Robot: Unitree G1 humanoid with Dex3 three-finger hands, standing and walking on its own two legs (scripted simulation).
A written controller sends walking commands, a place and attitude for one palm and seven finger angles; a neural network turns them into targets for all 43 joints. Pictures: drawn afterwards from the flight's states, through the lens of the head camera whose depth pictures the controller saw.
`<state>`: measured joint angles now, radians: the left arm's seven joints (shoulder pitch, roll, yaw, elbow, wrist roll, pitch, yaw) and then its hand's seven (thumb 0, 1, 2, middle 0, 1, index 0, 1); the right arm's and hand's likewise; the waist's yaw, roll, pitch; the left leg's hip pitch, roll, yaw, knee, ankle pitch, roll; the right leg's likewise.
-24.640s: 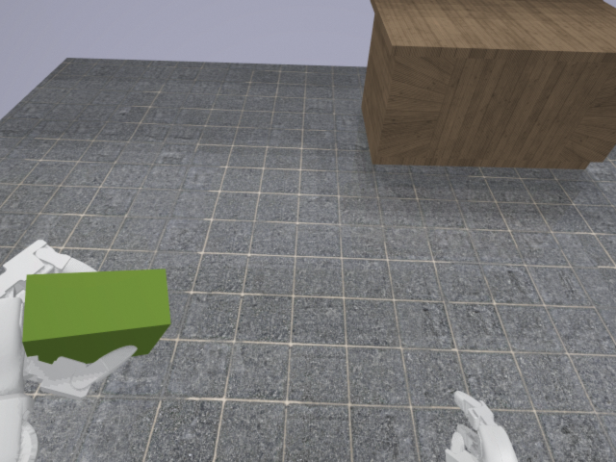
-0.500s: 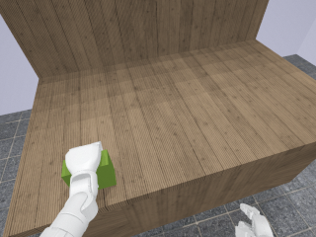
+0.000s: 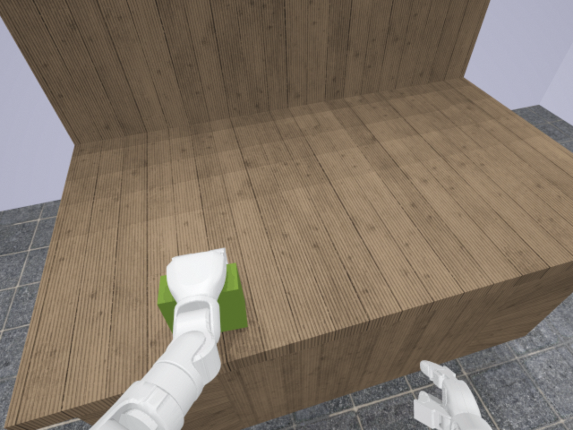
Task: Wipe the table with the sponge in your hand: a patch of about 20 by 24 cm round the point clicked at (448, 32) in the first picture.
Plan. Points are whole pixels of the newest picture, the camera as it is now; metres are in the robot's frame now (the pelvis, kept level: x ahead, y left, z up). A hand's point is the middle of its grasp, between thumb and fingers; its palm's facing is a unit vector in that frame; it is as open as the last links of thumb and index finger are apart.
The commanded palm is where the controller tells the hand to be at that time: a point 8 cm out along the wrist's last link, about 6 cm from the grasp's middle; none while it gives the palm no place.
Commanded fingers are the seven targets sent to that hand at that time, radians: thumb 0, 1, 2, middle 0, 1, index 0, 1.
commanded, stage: wipe forward along the third lane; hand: left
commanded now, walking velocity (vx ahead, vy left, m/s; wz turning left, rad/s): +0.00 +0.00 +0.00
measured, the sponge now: (207, 308) +0.31 +0.18 -0.05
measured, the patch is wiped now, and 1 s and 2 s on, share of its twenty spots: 0.80 1.00 1.00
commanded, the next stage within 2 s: wipe back along the third lane in 1.72 s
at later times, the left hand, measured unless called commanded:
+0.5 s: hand (211, 283) +0.34 +0.18 -0.02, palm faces -0.10 -0.03 -1.00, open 9.9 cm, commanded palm +0.32 +0.17 +0.01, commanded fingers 0.00 0.10 1.30 -1.20 -1.60 -1.20 -1.60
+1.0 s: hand (207, 254) +0.40 +0.20 -0.02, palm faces -0.10 -0.01 -0.99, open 9.9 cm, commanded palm +0.38 +0.20 +0.01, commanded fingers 0.00 0.10 1.30 -1.20 -1.60 -1.20 -1.60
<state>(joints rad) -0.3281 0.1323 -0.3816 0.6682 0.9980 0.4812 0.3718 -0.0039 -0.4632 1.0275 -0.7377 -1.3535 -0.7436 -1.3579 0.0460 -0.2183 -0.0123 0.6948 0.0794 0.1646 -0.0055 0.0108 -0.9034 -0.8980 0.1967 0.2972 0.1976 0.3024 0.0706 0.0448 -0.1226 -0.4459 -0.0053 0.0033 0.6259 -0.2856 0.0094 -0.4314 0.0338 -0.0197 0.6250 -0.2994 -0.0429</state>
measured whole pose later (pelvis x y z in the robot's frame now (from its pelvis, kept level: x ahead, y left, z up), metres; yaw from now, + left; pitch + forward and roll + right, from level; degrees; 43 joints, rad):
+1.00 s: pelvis -0.02 +0.00 -0.01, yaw -1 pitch +14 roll -1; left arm -0.73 0.22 -0.17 1.13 0.99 0.40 0.44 0.00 -0.47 1.03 -0.75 -1.35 -0.75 -1.35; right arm 0.18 -0.24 -0.02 0.77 0.07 0.12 -0.03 0.01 -0.90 -0.90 0.20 0.30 0.20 0.30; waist -0.05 0.03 -0.16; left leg -0.67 0.02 0.01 0.71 -0.28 0.01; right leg -0.65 0.06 -0.01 0.68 -0.27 -0.04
